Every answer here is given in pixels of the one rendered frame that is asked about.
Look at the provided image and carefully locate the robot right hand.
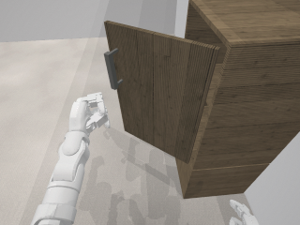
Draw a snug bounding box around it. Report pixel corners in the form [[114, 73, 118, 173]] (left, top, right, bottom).
[[229, 200, 260, 225]]

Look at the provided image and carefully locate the cupboard door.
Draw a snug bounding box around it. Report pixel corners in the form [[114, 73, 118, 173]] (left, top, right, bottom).
[[104, 21, 220, 164]]

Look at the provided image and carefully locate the robot left forearm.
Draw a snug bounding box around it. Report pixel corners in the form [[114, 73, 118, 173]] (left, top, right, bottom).
[[30, 130, 90, 225]]

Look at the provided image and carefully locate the handle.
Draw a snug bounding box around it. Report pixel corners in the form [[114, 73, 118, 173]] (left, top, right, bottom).
[[104, 48, 123, 90]]

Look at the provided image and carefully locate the robot left hand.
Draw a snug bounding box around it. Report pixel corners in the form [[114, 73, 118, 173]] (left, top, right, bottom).
[[68, 92, 111, 137]]

